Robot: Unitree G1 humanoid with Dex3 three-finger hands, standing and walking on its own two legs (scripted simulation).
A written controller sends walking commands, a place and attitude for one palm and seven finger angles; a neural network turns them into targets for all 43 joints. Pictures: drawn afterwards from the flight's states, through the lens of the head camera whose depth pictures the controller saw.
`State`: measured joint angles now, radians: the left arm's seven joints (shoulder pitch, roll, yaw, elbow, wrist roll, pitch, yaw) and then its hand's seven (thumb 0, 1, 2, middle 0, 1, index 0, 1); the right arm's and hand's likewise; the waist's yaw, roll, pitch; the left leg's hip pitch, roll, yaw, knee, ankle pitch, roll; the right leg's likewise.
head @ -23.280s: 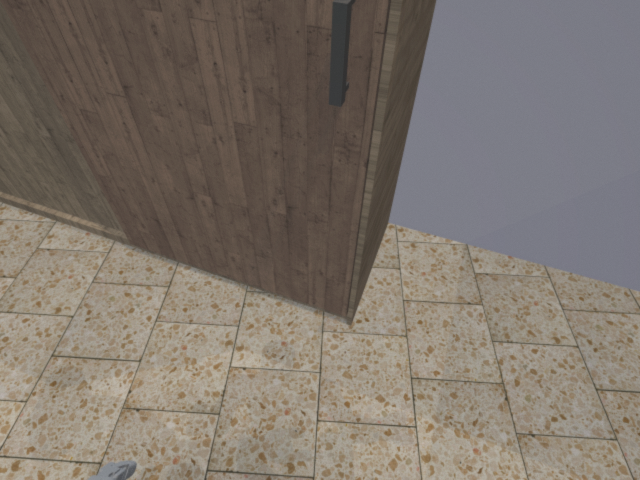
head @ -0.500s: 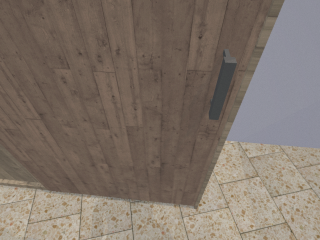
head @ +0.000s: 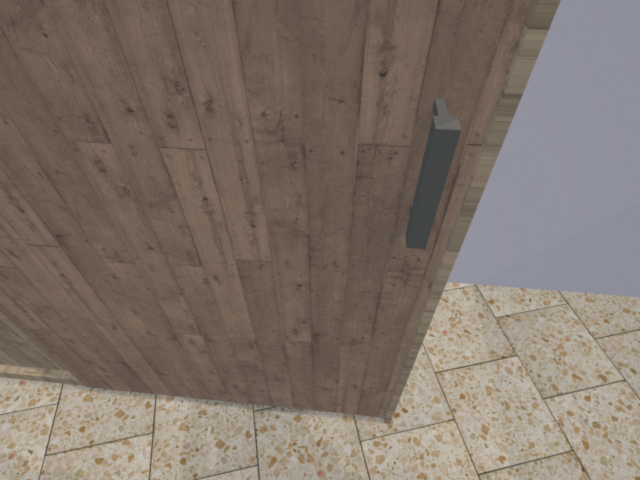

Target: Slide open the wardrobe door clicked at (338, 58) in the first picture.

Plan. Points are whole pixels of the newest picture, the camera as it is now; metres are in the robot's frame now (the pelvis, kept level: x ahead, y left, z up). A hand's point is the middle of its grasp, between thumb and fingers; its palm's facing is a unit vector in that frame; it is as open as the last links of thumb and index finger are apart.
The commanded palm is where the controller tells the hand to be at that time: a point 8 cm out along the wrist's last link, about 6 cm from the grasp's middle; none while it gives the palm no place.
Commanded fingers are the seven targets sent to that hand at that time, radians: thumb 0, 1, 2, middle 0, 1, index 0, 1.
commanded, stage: look again from close up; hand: right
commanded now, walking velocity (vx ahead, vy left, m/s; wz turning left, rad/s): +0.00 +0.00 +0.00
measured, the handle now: (427, 178) +0.41 -0.10 +0.20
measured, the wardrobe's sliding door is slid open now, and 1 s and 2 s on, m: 0.00 0.00 0.00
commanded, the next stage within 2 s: shuffle to correct the standing spot in 0.50 s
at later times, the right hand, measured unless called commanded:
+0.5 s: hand out of the picture -0.02 -0.19 -0.18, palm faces -0.01 +0.98 -0.19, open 7.3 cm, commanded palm none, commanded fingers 0.00 -0.90 -0.90 0.20 0.30 0.20 0.30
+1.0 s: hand out of the picture -0.06 -0.17 -0.17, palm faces +0.00 +0.98 -0.22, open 7.3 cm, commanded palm none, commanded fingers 0.00 -0.90 -0.90 0.20 0.30 0.20 0.30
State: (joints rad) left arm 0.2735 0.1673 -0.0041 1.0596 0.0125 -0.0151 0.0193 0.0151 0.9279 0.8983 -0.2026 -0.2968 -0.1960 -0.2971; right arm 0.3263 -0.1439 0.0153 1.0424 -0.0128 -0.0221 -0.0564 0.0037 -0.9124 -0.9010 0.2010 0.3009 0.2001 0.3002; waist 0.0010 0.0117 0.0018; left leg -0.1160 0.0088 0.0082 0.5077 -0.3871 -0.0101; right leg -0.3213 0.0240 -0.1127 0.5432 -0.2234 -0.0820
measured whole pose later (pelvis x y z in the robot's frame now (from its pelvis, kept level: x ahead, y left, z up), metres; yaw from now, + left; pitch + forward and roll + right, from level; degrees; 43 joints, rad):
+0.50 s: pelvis +0.00 -0.02 +0.01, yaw +1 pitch +0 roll +0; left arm 0.22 0.17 0.00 1.08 0.01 -0.01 0.01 0.00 0.91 0.90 -0.20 -0.30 -0.20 -0.30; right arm 0.33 -0.18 0.02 1.07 -0.02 0.00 -0.04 0.00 -0.91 -0.90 0.20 0.30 0.20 0.30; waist -0.01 0.03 0.03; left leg -0.09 0.03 -0.02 0.44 -0.34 -0.04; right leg -0.28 0.05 -0.14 0.45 -0.18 -0.11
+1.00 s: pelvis -0.05 +0.01 +0.00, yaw +1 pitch +1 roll +0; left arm 0.19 0.18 0.05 1.04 0.03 0.03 0.02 0.00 0.90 0.90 -0.21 -0.30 -0.20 -0.30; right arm 0.33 -0.18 -0.02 1.02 -0.03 0.05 -0.03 0.00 -0.91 -0.90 0.20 0.30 0.20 0.30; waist 0.00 0.01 0.03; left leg -0.27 0.03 0.03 0.60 -0.41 0.03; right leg -0.37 0.01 -0.12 0.42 -0.07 -0.07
